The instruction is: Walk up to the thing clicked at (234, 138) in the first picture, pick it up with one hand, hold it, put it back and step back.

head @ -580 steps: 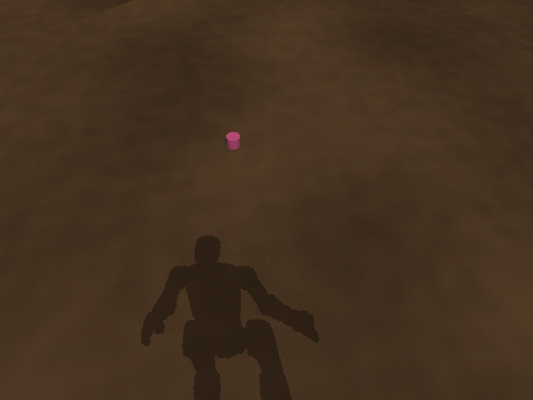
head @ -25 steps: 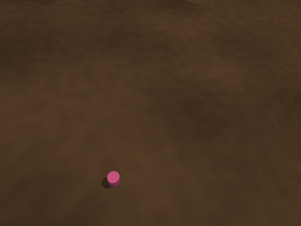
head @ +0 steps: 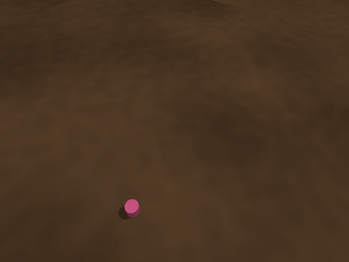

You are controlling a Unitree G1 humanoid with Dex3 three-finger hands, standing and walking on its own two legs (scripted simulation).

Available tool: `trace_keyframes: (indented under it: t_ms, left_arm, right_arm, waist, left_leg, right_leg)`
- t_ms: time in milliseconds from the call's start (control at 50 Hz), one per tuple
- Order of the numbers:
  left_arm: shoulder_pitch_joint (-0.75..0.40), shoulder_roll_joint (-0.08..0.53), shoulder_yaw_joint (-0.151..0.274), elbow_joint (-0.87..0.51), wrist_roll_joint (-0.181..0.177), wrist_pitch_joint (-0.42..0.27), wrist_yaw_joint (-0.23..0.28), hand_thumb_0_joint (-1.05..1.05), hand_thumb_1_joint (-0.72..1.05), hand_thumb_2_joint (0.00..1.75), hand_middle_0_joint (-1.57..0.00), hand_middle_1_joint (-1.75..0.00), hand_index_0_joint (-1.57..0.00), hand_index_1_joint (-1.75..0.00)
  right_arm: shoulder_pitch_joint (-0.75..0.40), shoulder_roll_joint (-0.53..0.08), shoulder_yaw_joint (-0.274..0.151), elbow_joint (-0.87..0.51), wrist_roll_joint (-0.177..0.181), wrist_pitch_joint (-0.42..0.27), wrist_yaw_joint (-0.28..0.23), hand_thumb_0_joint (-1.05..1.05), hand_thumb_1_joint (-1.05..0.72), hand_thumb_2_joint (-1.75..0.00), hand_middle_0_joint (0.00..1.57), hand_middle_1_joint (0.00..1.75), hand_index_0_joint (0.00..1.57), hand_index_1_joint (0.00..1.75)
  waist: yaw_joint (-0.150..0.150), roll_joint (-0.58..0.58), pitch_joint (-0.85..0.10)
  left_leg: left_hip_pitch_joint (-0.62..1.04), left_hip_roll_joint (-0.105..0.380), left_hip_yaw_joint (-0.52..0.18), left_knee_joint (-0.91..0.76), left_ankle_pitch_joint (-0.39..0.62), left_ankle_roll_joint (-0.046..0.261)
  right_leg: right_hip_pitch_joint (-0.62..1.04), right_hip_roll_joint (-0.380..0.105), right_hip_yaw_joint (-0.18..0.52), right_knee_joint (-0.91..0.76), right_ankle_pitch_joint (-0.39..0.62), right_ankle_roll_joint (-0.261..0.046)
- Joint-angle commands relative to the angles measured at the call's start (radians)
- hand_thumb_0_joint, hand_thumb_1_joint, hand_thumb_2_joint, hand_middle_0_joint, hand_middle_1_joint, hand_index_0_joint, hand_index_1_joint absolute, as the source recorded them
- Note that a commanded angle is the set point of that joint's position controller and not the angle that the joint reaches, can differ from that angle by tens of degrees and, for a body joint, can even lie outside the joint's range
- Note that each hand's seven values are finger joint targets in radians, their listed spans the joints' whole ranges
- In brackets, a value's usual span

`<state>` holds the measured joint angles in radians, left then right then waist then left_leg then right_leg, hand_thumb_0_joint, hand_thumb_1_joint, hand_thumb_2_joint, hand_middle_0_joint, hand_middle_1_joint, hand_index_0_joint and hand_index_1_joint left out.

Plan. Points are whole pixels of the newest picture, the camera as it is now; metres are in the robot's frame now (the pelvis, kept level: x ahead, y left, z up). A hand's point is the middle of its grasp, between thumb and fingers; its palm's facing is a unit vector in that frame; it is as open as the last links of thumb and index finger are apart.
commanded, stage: stand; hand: left
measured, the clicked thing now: (132, 208) +0.51 +0.21 -0.75
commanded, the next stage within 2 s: walk up in 0.82 s
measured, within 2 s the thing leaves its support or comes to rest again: neither
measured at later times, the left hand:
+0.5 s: hand out of the picture +0.07 +0.26 -0.16, palm faces -0.03 -0.94 -0.35, open 7.3 cm
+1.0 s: hand out of the picture +0.07 +0.26 -0.15, palm faces -0.04 -0.93 -0.37, open 7.3 cm
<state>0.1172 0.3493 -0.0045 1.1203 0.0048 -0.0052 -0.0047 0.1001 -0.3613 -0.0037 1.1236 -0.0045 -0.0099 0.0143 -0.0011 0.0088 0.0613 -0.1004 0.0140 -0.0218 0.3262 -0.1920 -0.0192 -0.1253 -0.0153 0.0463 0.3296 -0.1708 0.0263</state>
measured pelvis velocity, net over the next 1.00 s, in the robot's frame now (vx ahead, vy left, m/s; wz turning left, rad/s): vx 0.02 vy -0.02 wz -0.03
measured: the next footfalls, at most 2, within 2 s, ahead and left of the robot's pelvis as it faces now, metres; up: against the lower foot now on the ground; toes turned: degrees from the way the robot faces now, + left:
left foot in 1.38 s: +0.21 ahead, +0.10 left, +0.00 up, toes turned +0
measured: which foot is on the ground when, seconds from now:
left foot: down 0.00-1.00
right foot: down 0.00-1.00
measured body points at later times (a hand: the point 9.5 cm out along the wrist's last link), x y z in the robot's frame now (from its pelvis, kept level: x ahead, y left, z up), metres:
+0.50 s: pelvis +0.00 +0.00 +0.00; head +0.01 +0.00 +0.45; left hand +0.07 +0.31 -0.13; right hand +0.07 -0.30 -0.14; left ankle -0.01 +0.13 -0.75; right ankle +0.01 -0.14 -0.75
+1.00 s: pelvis +0.02 -0.02 -0.01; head +0.02 -0.02 +0.44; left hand +0.08 +0.30 -0.13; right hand +0.06 -0.33 -0.14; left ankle -0.01 +0.13 -0.75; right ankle +0.03 -0.13 -0.74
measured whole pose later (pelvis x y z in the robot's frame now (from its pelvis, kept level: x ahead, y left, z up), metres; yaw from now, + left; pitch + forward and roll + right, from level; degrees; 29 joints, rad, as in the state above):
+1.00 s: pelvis +0.02 -0.02 -0.01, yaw -2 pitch -3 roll +2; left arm 0.21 0.39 0.06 1.05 0.03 0.00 -0.04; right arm 0.22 -0.37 -0.06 1.02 -0.04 -0.03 0.04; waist 0.00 -0.02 0.05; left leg -0.08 0.02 0.00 0.40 -0.27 0.01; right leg -0.25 -0.03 0.01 0.62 -0.44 -0.03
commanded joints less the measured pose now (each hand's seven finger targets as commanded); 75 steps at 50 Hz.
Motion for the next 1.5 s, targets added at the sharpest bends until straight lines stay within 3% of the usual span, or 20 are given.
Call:
trace_keyframes:
  t_ms: [0,780,800,820,860,880,920,1000,1020,1040,1060,1120,1200,1240,1300,1340,1360,1400,1440,1480]
  left_arm:
    - [-0.037,0.222,0.043,-0.053,0.001,-0.025,0.014,0.0,0.9,0.9,-0.2,-0.3,-0.2,-0.3]
    - [-0.019,0.221,0.044,-0.057,0.004,-0.022,0.012,0.0,0.9,0.9,-0.2,-0.3,-0.2,-0.3]
    - [0.023,0.258,0.084,-0.097,0.012,-0.028,-0.006,0.0,0.9,0.9,-0.2,-0.3,-0.2,-0.3]
    - [0.015,0.253,0.088,-0.097,0.023,-0.025,-0.012,0.0,0.9,0.9,-0.2,-0.3,-0.2,-0.3]
    - [-0.023,0.22,0.092,-0.128,0.029,-0.02,-0.025,0.0,0.9,0.9,-0.2,-0.3,-0.2,-0.3]
    - [-0.029,0.215,0.095,-0.146,0.032,-0.022,-0.026,0.0,0.9,0.9,-0.2,-0.3,-0.2,-0.3]
    - [-0.02,0.221,0.1,-0.174,0.025,-0.034,-0.031,0.0,0.9,0.9,-0.2,-0.3,-0.2,-0.3]
    - [0.243,0.217,0.127,-0.107,0.028,-0.053,-0.024,0.0,0.9,0.9,-0.2,-0.3,-0.2,-0.3]
    - [0.309,0.29,0.146,-0.104,0.039,-0.058,-0.008,0.0,0.9,0.9,-0.2,-0.3,-0.2,-0.3]
    - [0.265,0.391,0.163,-0.143,0.044,-0.064,-0.002,0.0,0.9,0.9,-0.2,-0.3,-0.2,-0.3]
    - [0.202,0.406,0.163,-0.189,0.042,-0.061,-0.003,0.0,0.9,0.9,-0.2,-0.3,-0.2,-0.3]
    - [0.112,0.284,0.13,-0.239,0.014,-0.067,0.005,0.0,0.9,0.9,-0.2,-0.3,-0.2,-0.3]
    - [0.171,0.246,0.11,-0.258,0.008,-0.07,0.016,0.0,0.9,0.9,-0.2,-0.3,-0.2,-0.3]
    - [0.151,0.254,0.105,-0.269,0.013,-0.062,0.024,0.0,0.9,0.9,-0.2,-0.3,-0.2,-0.3]
    - [0.119,0.256,0.097,-0.278,-0.002,-0.044,0.027,0.0,0.9,0.9,-0.2,-0.3,-0.2,-0.3]
    - [0.106,0.234,0.083,-0.284,-0.017,-0.033,0.029,0.0,0.9,0.9,-0.2,-0.3,-0.2,-0.3]
    - [0.133,0.204,0.075,-0.292,-0.028,-0.031,0.029,0.0,0.9,0.9,-0.2,-0.3,-0.2,-0.3]
    - [0.201,0.207,0.075,-0.239,-0.036,-0.006,0.036,0.0,0.9,0.9,-0.2,-0.3,-0.2,-0.3]
    - [0.175,0.207,0.071,-0.204,-0.02,-0.008,0.035,0.0,0.9,0.9,-0.2,-0.3,-0.2,-0.3]
    - [0.18,0.228,0.072,-0.165,-0.011,-0.022,0.033,0.0,0.9,0.9,-0.2,-0.3,-0.2,-0.3]
  right_arm:
    - [-0.023,-0.21,-0.04,-0.059,-0.001,-0.015,-0.018,0.0,-0.9,-0.9,0.2,0.3,0.2,0.3]
    - [-0.01,-0.211,-0.04,-0.066,-0.003,-0.02,-0.019,0.0,-0.9,-0.9,0.2,0.3,0.2,0.3]
    - [0.048,-0.254,-0.079,-0.108,-0.015,-0.027,-0.003,0.0,-0.9,-0.9,0.2,0.3,0.2,0.3]
    - [0.079,-0.268,-0.088,-0.101,-0.025,-0.025,0.002,0.0,-0.9,-0.9,0.2,0.3,0.2,0.3]
    - [0.115,-0.293,-0.111,-0.119,-0.028,-0.021,0.003,0.0,-0.9,-0.9,0.2,0.3,0.2,0.3]
    - [0.104,-0.313,-0.123,-0.141,-0.031,-0.025,0.003,0.0,-0.9,-0.9,0.2,0.3,0.2,0.3]
    - [0.109,-0.291,-0.121,-0.167,-0.033,-0.037,0.003,0.0,-0.9,-0.9,0.2,0.3,0.2,0.3]
    - [-0.007,-0.213,-0.101,-0.249,-0.025,-0.015,0.013,0.0,-0.9,-0.9,0.2,0.3,0.2,0.3]
    - [0.011,-0.145,-0.078,-0.276,-0.014,-0.009,0.011,0.0,-0.9,-0.9,0.2,0.3,0.2,0.3]
    - [0.044,-0.153,-0.077,-0.288,-0.015,-0.001,0.004,0.0,-0.9,-0.9,0.2,0.3,0.2,0.3]
    - [0.073,-0.221,-0.098,-0.266,-0.016,-0.001,-0.007,0.0,-0.9,-0.9,0.2,0.3,0.2,0.3]
    - [0.185,-0.217,-0.097,-0.226,-0.004,-0.01,-0.001,0.0,-0.9,-0.9,0.2,0.3,0.2,0.3]
    - [0.168,-0.176,-0.083,-0.241,-0.012,0.003,0.003,0.0,-0.9,-0.9,0.2,0.3,0.2,0.3]
    - [0.139,-0.164,-0.079,-0.248,-0.012,0.005,0.003,0.0,-0.9,-0.9,0.2,0.3,0.2,0.3]
    - [0.149,-0.159,-0.081,-0.235,-0.011,0.0,-0.004,0.0,-0.9,-0.9,0.2,0.3,0.2,0.3]
    - [0.166,-0.189,-0.092,-0.227,-0.014,-0.009,-0.012,0.0,-0.9,-0.9,0.2,0.3,0.2,0.3]
    - [0.16,-0.249,-0.104,-0.238,-0.018,-0.014,-0.018,0.0,-0.9,-0.9,0.2,0.3,0.2,0.3]
    - [0.088,-0.278,-0.094,-0.261,0.004,-0.018,-0.022,0.0,-0.9,-0.9,0.2,0.3,0.2,0.3]
    - [0.005,-0.238,-0.078,-0.261,0.002,-0.006,-0.022,0.0,-0.9,-0.9,0.2,0.3,0.2,0.3]
    - [-0.026,-0.215,-0.069,-0.257,0.008,0.005,-0.019,0.0,-0.9,-0.9,0.2,0.3,0.2,0.3]
  waist:
    - [0.0,-0.015,-0.092]
    - [0.004,-0.006,-0.08]
    - [-0.002,-0.008,-0.166]
    - [-0.011,0.017,-0.106]
    - [-0.034,0.101,0.064]
    - [-0.037,0.132,0.134]
    - [-0.031,0.1,0.099]
    - [0.102,0.065,-0.028]
    - [0.117,-0.174,-0.035]
    - [0.097,-0.234,0.007]
    - [0.075,-0.136,0.067]
    - [0.001,-0.11,0.066]
    - [0.02,-0.117,0.001]
    - [0.022,-0.149,-0.023]
    - [0.009,-0.147,-0.056]
    - [-0.021,-0.065,-0.073]
    - [-0.007,0.058,-0.125]
    - [0.021,0.134,-0.196]
    - [0.047,0.151,-0.145]
    - [0.052,0.13,-0.102]
  left_leg:
    - [0.006,0.109,-0.071,-0.039,0.125,0.036]
    - [-0.01,0.11,-0.077,-0.053,0.129,0.038]
    - [0.05,0.064,-0.067,-0.013,-0.278,0.099]
    - [0.037,0.093,-0.123,-0.039,-0.461,0.124]
    - [0.001,0.211,-0.279,-0.156,-0.592,0.19]
    - [-0.029,0.296,-0.342,-0.191,-0.511,0.238]
    - [0.016,0.301,-0.326,-0.168,-0.348,0.262]
    - [-0.199,0.111,-0.048,0.168,-0.105,0.125]
    - [-0.363,-0.008,0.047,0.43,-0.241,0.074]
    - [-0.5,-0.082,-0.019,0.605,-0.402,0.051]
    - [-0.471,-0.031,-0.121,0.675,-0.382,0.055]
    - [-0.43,0.023,-0.138,0.676,-0.234,0.042]
    - [-0.338,0.013,-0.083,0.487,-0.182,0.016]
    - [-0.247,0.029,-0.032,0.377,-0.117,0.025]
    - [-0.129,0.004,0.029,0.259,0.006,0.046]
    - [0.0,0.023,-0.009,0.119,0.282,0.075]
    - [0.065,0.145,-0.154,0.118,0.518,0.117]
    - [0.009,0.312,-0.339,0.119,0.504,0.28]
    - [-0.106,0.263,-0.259,0.096,0.36,0.222]
    - [-0.139,0.169,-0.156,0.17,0.304,0.116]
  right_leg:
    - [0.022,-0.102,0.068,-0.034,0.145,-0.042]
    - [0.03,-0.102,0.064,-0.028,0.139,-0.042]
    - [0.026,-0.03,0.029,0.036,-0.267,-0.08]
    - [-0.091,-0.024,0.034,0.08,-0.417,-0.088]
    - [-0.301,0.031,-0.028,0.266,-0.369,-0.069]
    - [-0.347,0.005,-0.039,0.368,-0.293,-0.056]
    - [-0.367,-0.038,-0.007,0.372,-0.314,-0.055]
    - [0.159,0.019,-0.051,0.044,-0.064,-0.05]
    - [0.239,-0.12,0.191,-0.098,-0.211,-0.073]
    - [0.169,-0.332,0.529,-0.217,-0.417,-0.167]
    - [0.068,-0.393,0.561,-0.183,-0.357,-0.254]
    - [0.054,-0.247,0.236,-0.124,-0.006,-0.224]
    - [0.09,-0.218,0.066,-0.004,0.5,-0.214]
    - [0.046,-0.215,0.012,0.046,0.606,-0.206]
    - [-0.011,-0.187,-0.002,0.162,0.575,-0.177]
    - [-0.09,-0.137,-0.015,0.251,0.446,-0.11]
    - [-0.124,-0.065,-0.039,0.332,0.319,-0.064]
    - [-0.058,0.022,-0.024,0.4,-0.254,-0.043]
    - [-0.003,-0.007,-0.005,0.281,-0.322,-0.058]
    - [0.027,-0.055,0.039,0.105,-0.021,-0.062]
